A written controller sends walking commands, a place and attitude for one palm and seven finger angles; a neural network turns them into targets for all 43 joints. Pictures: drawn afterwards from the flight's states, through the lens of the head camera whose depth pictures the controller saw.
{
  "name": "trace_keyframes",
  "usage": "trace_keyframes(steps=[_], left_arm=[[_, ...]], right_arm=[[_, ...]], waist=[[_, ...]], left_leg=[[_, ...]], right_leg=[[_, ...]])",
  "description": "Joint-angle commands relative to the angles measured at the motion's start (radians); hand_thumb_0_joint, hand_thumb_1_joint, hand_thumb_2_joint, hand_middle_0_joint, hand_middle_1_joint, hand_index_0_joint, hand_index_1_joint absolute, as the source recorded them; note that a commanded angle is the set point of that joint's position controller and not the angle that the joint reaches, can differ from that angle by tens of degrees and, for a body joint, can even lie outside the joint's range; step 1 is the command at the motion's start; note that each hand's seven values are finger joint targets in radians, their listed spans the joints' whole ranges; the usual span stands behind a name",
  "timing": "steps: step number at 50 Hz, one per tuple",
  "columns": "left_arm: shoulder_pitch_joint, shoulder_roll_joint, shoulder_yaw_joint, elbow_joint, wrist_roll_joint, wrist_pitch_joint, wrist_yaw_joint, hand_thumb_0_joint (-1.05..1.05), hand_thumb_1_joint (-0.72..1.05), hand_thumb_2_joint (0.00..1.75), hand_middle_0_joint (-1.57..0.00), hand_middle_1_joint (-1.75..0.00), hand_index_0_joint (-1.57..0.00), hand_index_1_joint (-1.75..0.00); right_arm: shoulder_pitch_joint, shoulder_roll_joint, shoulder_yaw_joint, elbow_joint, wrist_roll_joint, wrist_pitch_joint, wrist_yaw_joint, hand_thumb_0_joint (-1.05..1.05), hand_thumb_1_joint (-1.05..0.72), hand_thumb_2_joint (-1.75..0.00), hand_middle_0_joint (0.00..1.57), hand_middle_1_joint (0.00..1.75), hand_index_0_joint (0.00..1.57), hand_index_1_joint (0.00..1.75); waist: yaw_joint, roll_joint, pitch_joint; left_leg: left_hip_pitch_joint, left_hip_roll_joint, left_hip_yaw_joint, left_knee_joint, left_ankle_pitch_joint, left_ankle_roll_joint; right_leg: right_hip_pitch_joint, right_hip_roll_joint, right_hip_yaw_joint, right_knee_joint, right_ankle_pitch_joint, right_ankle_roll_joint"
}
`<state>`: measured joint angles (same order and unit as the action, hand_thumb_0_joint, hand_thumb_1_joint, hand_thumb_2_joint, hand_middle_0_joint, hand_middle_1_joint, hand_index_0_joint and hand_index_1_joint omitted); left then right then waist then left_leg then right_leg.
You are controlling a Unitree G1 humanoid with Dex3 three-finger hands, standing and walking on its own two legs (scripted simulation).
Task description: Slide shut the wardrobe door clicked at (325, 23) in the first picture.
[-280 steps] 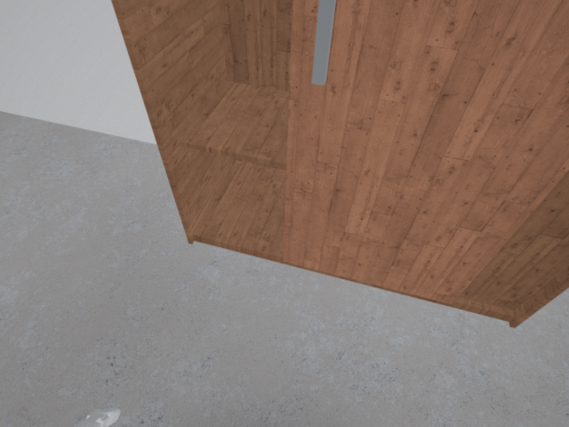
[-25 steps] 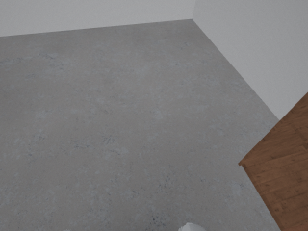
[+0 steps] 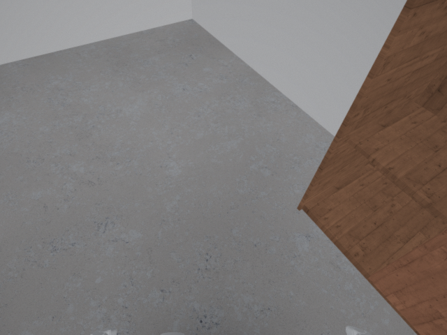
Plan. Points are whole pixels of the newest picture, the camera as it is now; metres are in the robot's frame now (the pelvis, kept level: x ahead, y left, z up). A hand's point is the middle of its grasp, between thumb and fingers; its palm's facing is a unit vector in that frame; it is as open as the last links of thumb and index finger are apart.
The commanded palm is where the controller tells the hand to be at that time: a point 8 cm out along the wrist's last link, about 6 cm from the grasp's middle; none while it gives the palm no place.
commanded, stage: turn to face it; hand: right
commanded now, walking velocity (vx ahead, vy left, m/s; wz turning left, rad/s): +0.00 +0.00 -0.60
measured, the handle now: out of the picture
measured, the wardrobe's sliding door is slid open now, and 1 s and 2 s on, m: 0.41 0.41 0.41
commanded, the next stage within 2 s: take the last steps up to it in 1.28 s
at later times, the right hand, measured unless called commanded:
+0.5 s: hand out of the picture -0.03 -0.25 -0.18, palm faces +0.34 +0.91 -0.24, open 7.3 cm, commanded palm none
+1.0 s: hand out of the picture +0.03 -0.24 -0.13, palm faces +0.55 +0.78 -0.28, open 7.3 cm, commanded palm none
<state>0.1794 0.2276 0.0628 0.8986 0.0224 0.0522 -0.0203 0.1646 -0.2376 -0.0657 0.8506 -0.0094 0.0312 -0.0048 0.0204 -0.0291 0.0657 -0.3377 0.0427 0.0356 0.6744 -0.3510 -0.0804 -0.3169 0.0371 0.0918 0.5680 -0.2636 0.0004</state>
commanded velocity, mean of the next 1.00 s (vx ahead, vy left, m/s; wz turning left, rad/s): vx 0.00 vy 0.00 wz -0.58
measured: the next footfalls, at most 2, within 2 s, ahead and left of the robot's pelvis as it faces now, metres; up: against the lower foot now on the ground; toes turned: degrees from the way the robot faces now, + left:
left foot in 0.02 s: +0.05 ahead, +0.13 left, +0.00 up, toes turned +2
right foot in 0.40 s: +0.01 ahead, -0.13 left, +0.00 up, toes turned -23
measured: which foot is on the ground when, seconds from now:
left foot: up 0.00-0.00, down 0.02-0.40, up 0.42-0.88, down 0.90-1.00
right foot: down 0.00-0.02, up 0.04-0.38, down 0.40-0.90, up 0.92-1.00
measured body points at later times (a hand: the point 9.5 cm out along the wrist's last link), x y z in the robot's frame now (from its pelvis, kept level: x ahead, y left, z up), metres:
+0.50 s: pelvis +0.00 -0.03 -0.01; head +0.04 -0.08 +0.44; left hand +0.19 +0.19 -0.12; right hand -0.04 -0.30 -0.17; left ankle +0.00 +0.13 -0.67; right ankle -0.03 -0.12 -0.73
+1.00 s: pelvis +0.03 +0.00 +0.00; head +0.07 +0.01 +0.45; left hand +0.22 +0.19 -0.16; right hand +0.00 -0.28 -0.11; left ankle +0.08 +0.09 -0.73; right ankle -0.05 -0.10 -0.68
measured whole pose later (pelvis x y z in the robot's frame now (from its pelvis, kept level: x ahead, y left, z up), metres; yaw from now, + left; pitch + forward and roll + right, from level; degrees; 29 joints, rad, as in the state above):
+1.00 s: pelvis +0.03 +0.00 +0.00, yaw -37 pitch +0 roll -1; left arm 0.24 0.26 0.09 0.94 0.02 0.07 -0.02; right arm 0.14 -0.18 -0.02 0.83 -0.01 0.01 -0.01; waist 0.05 -0.06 0.06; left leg -0.25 0.04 0.08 0.57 -0.33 0.02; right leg -0.44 0.08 0.09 0.99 -0.46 0.02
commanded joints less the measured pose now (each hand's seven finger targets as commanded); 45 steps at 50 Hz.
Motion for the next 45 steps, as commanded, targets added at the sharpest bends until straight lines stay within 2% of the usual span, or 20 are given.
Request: trace_keyframes(steps=[1,2,3,5,8,15,18,19,20,21,22,24,25,27,31,37,41,43,44,45], left_arm=[[-0.027,0.080,0.046,-0.129,-0.009,-0.027,0.006,0.00,0.90,0.90,-0.20,-0.30,-0.20,-0.30],[-0.047,0.135,0.058,-0.126,0.002,-0.016,0.008,0.00,0.90,0.90,-0.20,-0.30,-0.20,-0.30],[-0.049,0.127,0.060,-0.110,0.002,-0.007,0.003,0.00,0.90,0.90,-0.20,-0.30,-0.20,-0.30],[-0.024,0.125,0.057,-0.071,0.003,0.000,-0.011,0.00,0.90,0.90,-0.20,-0.30,-0.20,-0.30],[-0.034,0.094,0.044,-0.060,-0.002,0.007,-0.018,0.00,0.90,0.90,-0.20,-0.30,-0.20,-0.30],[-0.110,0.079,0.024,-0.087,-0.012,-0.006,-0.020,0.00,0.90,0.90,-0.20,-0.30,-0.20,-0.30],[-0.027,0.101,0.027,-0.075,-0.007,-0.019,-0.014,0.00,0.90,0.90,-0.20,-0.30,-0.20,-0.30],[0.035,0.151,0.039,-0.060,-0.005,-0.029,-0.014,0.00,0.90,0.90,-0.20,-0.30,-0.20,-0.30],[0.099,0.273,0.069,-0.062,0.000,-0.038,-0.010,0.00,0.90,0.90,-0.20,-0.30,-0.20,-0.30],[0.166,0.322,0.080,-0.038,-0.008,-0.036,0.003,0.00,0.90,0.90,-0.20,-0.30,-0.20,-0.30],[0.181,0.297,0.074,-0.019,-0.010,-0.041,0.019,0.00,0.90,0.90,-0.20,-0.30,-0.20,-0.30],[0.070,0.218,0.050,-0.047,-0.002,-0.042,0.030,0.00,0.90,0.90,-0.20,-0.30,-0.20,-0.30],[0.023,0.200,0.041,-0.059,-0.004,-0.046,0.030,0.00,0.90,0.90,-0.20,-0.30,-0.20,-0.30],[0.008,0.189,0.038,-0.066,-0.004,-0.052,0.030,0.00,0.90,0.90,-0.20,-0.30,-0.20,-0.30],[0.044,0.192,0.042,-0.054,-0.003,-0.049,0.030,0.00,0.90,0.90,-0.20,-0.30,-0.20,-0.30],[0.068,0.198,0.052,-0.039,0.003,-0.038,0.028,0.00,0.90,0.90,-0.20,-0.30,-0.20,-0.30],[0.027,0.201,0.057,-0.052,0.005,-0.029,0.025,0.00,0.90,0.90,-0.20,-0.30,-0.20,-0.30],[-0.007,0.191,0.056,-0.062,-0.001,-0.027,0.022,0.00,0.90,0.90,-0.20,-0.30,-0.20,-0.30],[0.004,0.159,0.054,-0.064,-0.010,-0.029,0.019,0.00,0.90,0.90,-0.20,-0.30,-0.20,-0.30],[0.040,0.089,0.044,-0.077,-0.020,-0.032,0.013,0.00,0.90,0.90,-0.20,-0.30,-0.20,-0.30]], right_arm=[[0.161,-0.262,-0.054,-0.055,-0.022,-0.043,-0.027,0.00,-0.90,-0.90,0.20,0.30,0.20,0.30],[0.146,-0.247,-0.048,-0.065,-0.013,-0.039,-0.030,0.00,-0.90,-0.90,0.20,0.30,0.20,0.30],[0.085,-0.220,-0.046,-0.075,-0.012,-0.040,-0.032,0.00,-0.90,-0.90,0.20,0.30,0.20,0.30],[-0.008,-0.150,-0.025,-0.090,-0.014,-0.040,-0.032,0.00,-0.90,-0.90,0.20,0.30,0.20,0.30],[0.030,-0.151,-0.020,-0.071,-0.018,-0.043,-0.032,0.00,-0.90,-0.90,0.20,0.30,0.20,0.30],[0.101,-0.205,-0.040,-0.026,-0.025,-0.030,-0.027,0.00,-0.90,-0.90,0.20,0.30,0.20,0.30],[0.092,-0.212,-0.047,-0.019,-0.015,-0.020,-0.020,0.00,-0.90,-0.90,0.20,0.30,0.20,0.30],[0.093,-0.194,-0.046,-0.024,-0.006,-0.015,-0.016,0.00,-0.90,-0.90,0.20,0.30,0.20,0.30],[0.090,-0.128,-0.036,-0.059,0.001,-0.011,-0.008,0.00,-0.90,-0.90,0.20,0.30,0.20,0.30],[0.032,-0.093,-0.017,-0.097,-0.007,-0.004,-0.011,0.00,-0.90,-0.90,0.20,0.30,0.20,0.30],[-0.007,-0.099,-0.021,-0.084,-0.008,0.005,-0.021,0.00,-0.90,-0.90,0.20,0.30,0.20,0.30],[-0.030,-0.107,-0.030,-0.057,-0.005,-0.001,-0.011,0.00,-0.90,-0.90,0.20,0.30,0.20,0.30],[0.007,-0.107,-0.033,-0.040,-0.005,-0.003,-0.004,0.00,-0.90,-0.90,0.20,0.30,0.20,0.30],[0.035,-0.106,-0.033,-0.022,-0.007,-0.002,-0.003,0.00,-0.90,-0.90,0.20,0.30,0.20,0.30],[0.005,-0.099,-0.027,-0.033,-0.004,-0.002,-0.009,0.00,-0.90,-0.90,0.20,0.30,0.20,0.30],[-0.061,-0.088,-0.020,-0.073,0.002,-0.006,-0.015,0.00,-0.90,-0.90,0.20,0.30,0.20,0.30],[-0.024,-0.084,-0.017,-0.078,0.009,-0.011,-0.020,0.00,-0.90,-0.90,0.20,0.30,0.20,0.30],[0.052,-0.096,-0.020,-0.065,0.010,-0.021,-0.023,0.00,-0.90,-0.90,0.20,0.30,0.20,0.30],[0.088,-0.130,-0.027,-0.059,0.005,-0.033,-0.027,0.00,-0.90,-0.90,0.20,0.30,0.20,0.30],[0.103,-0.226,-0.044,-0.064,-0.012,-0.045,-0.036,0.00,-0.90,-0.90,0.20,0.30,0.20,0.30]], waist=[[-0.071,0.378,-0.138],[-0.073,0.286,-0.131],[-0.043,0.287,-0.096],[0.003,0.189,-0.039],[-0.015,0.222,-0.039],[-0.067,0.250,-0.074],[-0.023,0.210,-0.118],[0.012,0.096,-0.165],[0.047,-0.233,-0.193],[0.073,-0.282,-0.200],[0.082,-0.276,-0.218],[0.039,-0.170,-0.129],[0.007,-0.120,-0.139],[-0.003,-0.094,-0.144],[0.009,-0.059,-0.136],[0.027,-0.107,-0.127],[0.001,-0.111,-0.118],[-0.041,-0.082,-0.136],[-0.057,0.003,-0.150],[-0.052,0.281,-0.176]], left_leg=[[0.355,0.436,-0.410,-0.407,0.253,0.168],[0.240,0.456,-0.371,-0.398,0.233,0.225],[0.174,0.405,-0.342,-0.403,0.189,0.221],[0.126,0.317,-0.158,-0.368,0.236,0.197],[0.163,0.291,-0.024,-0.343,0.362,0.186],[0.225,0.343,0.051,-0.264,0.482,0.193],[0.197,0.318,0.133,-0.126,0.472,0.126],[0.099,0.293,0.153,0.025,0.397,0.081],[-0.182,0.150,0.186,0.272,-0.058,-0.003],[-0.295,0.099,0.083,0.427,-0.337,-0.018],[-0.296,0.105,-0.004,0.502,-0.278,-0.009],[-0.282,0.103,-0.029,0.542,-0.124,-0.006],[-0.254,0.100,-0.023,0.537,-0.071,-0.009],[-0.229,0.088,-0.023,0.498,-0.038,-0.016],[-0.216,0.068,-0.031,0.393,-0.042,-0.025],[-0.171,0.024,-0.043,0.232,-0.091,-0.014],[-0.003,-0.016,-0.037,0.058,-0.073,0.008],[0.154,-0.021,-0.026,-0.152,0.079,0.014],[0.288,0.044,-0.078,-0.308,0.174,0.025],[0.428,0.312,-0.339,-0.393,0.301,0.113]], right_leg=[[-0.334,0.054,-0.051,0.362,-0.318,0.040],[-0.302,-0.007,0.002,0.532,-0.323,0.030],[-0.300,-0.025,-0.001,0.628,-0.277,0.035],[-0.284,-0.066,-0.038,0.688,-0.152,0.052],[-0.242,-0.068,-0.101,0.578,-0.137,0.072],[-0.111,-0.068,-0.192,0.233,-0.186,0.057],[0.040,-0.052,-0.222,-0.008,-0.024,0.039],[0.197,-0.086,-0.162,-0.132,0.123,0.018],[0.371,-0.341,0.192,-0.177,0.463,-0.089],[0.377,-0.467,0.304,-0.189,0.716,-0.188],[0.348,-0.435,0.281,-0.182,0.675,-0.184],[0.228,-0.321,0.176,-0.188,0.544,-0.165],[0.218,-0.293,0.131,-0.191,0.514,-0.150],[0.223,-0.261,0.098,-0.198,0.539,-0.146],[0.244,-0.263,0.152,-0.204,0.534,-0.171],[0.239,-0.247,0.246,-0.177,0.527,-0.191],[0.114,-0.222,0.308,-0.150,0.499,-0.182],[0.029,-0.175,0.292,-0.089,0.418,-0.137],[-0.061,-0.121,0.255,-0.006,0.287,-0.085],[-0.240,0.021,0.071,0.204,-0.083,0.003]])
